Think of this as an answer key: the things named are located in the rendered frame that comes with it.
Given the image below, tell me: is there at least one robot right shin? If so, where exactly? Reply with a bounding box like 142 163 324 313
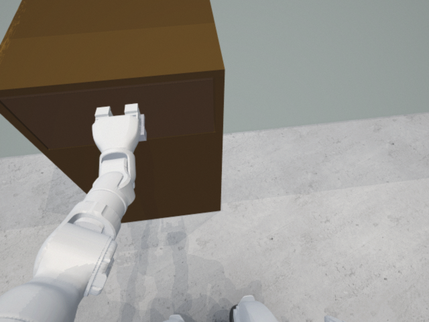
238 295 255 306

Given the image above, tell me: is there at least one right robot thigh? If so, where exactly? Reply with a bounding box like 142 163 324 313
233 301 279 322

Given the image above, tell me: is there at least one left robot forearm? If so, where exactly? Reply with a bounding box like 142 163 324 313
33 148 136 277

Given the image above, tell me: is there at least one cabinet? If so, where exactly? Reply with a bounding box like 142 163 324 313
0 0 225 223

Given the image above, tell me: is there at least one handle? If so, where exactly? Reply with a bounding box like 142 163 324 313
139 114 147 142

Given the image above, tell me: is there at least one robot left hand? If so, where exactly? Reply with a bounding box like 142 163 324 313
92 103 141 188

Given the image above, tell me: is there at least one robot left upper arm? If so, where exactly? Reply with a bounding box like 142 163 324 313
0 223 117 322

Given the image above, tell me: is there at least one drawer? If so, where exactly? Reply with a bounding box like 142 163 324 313
0 78 214 149

